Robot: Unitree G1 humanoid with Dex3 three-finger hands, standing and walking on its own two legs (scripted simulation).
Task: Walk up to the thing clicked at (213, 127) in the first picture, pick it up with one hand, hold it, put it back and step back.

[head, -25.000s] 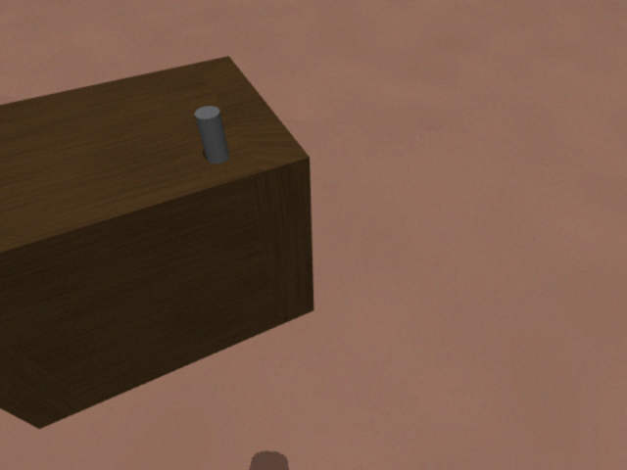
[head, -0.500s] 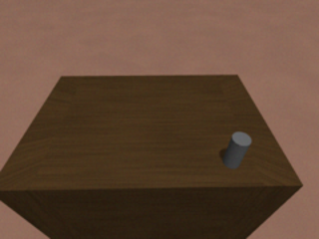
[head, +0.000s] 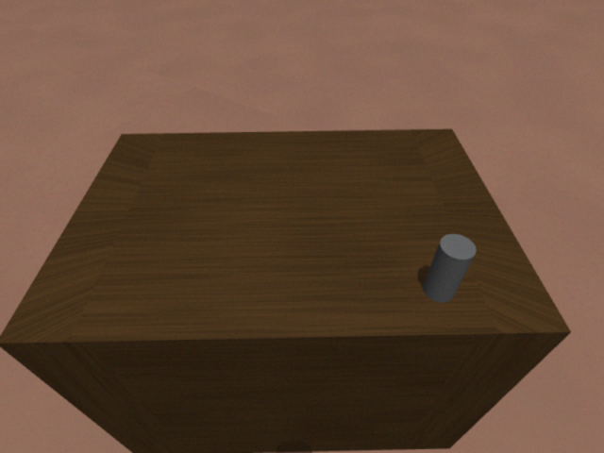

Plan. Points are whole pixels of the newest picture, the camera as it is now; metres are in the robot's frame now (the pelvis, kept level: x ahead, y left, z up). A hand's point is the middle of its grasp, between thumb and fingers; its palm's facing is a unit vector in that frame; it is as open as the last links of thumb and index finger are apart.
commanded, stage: home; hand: right
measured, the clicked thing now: (447, 269) +0.43 -0.22 -0.02
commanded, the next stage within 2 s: stand in 1.10 s
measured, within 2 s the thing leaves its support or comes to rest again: neither
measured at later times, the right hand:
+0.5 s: hand out of the picture +0.08 -0.26 -0.15, palm faces -0.04 +0.93 -0.36, open 17.4 cm
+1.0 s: hand out of the picture +0.11 -0.25 -0.15, palm faces -0.02 +0.93 -0.35, open 17.4 cm
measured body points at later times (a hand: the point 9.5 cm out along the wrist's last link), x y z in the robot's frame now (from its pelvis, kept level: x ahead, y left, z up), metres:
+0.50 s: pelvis +0.02 +0.00 +0.00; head +0.02 +0.00 +0.45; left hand +0.07 +0.30 -0.14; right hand +0.09 -0.31 -0.13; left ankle +0.04 +0.12 -0.75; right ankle +0.00 -0.13 -0.75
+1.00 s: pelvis +0.03 +0.00 +0.00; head +0.02 +0.00 +0.45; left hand +0.10 +0.30 -0.13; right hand +0.11 -0.30 -0.13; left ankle +0.04 +0.12 -0.75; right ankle +0.00 -0.13 -0.75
